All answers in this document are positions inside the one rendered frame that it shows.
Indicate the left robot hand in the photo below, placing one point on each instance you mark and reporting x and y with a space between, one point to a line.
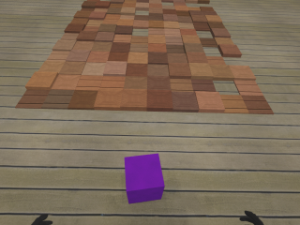
41 220

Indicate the carton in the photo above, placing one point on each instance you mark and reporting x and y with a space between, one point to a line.
144 178

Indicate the right robot hand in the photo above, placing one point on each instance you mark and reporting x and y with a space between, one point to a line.
252 218

